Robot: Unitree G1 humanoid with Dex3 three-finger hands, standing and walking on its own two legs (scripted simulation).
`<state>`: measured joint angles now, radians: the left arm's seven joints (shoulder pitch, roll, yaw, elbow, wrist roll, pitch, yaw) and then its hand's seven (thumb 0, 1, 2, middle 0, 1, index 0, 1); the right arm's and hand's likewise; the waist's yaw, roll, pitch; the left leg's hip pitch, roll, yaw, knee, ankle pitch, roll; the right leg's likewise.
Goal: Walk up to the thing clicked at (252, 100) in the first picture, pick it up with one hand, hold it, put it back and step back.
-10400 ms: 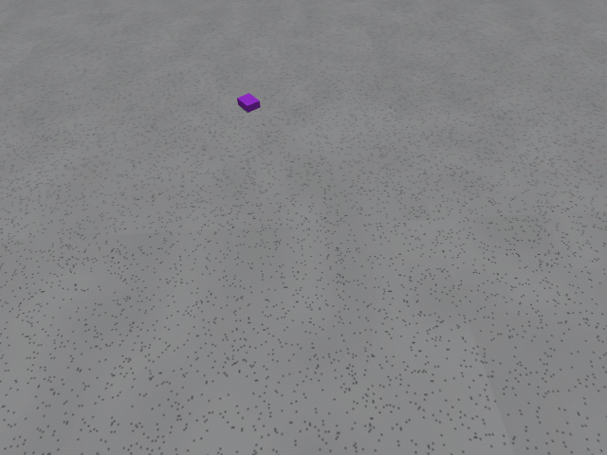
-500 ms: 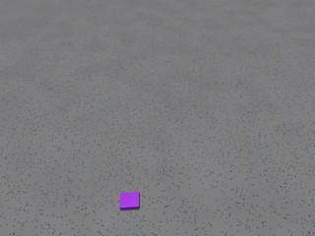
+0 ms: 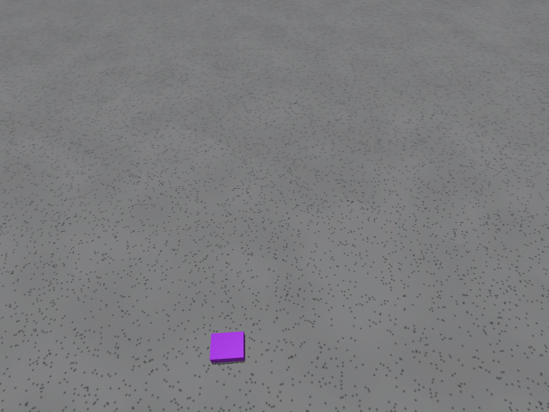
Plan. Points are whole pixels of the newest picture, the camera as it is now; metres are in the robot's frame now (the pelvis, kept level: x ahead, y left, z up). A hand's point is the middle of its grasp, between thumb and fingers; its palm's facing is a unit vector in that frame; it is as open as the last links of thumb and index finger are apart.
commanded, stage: rise first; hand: left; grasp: from above
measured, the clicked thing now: (227, 347) +0.43 +0.22 -0.76
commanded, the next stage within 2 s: none
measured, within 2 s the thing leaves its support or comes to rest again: neither
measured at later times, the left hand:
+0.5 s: hand out of the picture +0.12 +0.26 -0.21, palm faces -0.10 -0.90 -0.42, open 13.6 cm
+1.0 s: hand out of the picture +0.16 +0.28 -0.34, palm faces -0.38 -0.68 -0.63, open 14.2 cm
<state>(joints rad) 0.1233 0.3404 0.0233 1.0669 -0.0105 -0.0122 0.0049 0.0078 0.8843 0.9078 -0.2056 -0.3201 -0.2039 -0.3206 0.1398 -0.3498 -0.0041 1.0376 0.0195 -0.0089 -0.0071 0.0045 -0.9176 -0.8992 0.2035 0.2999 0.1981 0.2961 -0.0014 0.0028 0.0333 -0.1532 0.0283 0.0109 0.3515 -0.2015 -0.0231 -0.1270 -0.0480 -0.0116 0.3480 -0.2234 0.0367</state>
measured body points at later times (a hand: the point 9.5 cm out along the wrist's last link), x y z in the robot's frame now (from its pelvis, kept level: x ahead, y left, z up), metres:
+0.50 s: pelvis -0.02 +0.00 -0.07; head +0.06 +0.01 +0.38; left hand +0.13 +0.31 -0.18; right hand +0.11 -0.26 -0.17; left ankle -0.01 +0.13 -0.75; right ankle -0.03 -0.14 -0.75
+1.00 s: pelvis -0.05 +0.00 -0.19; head +0.10 +0.02 +0.24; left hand +0.18 +0.31 -0.30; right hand +0.15 -0.26 -0.29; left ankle -0.01 +0.13 -0.75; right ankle -0.03 -0.14 -0.75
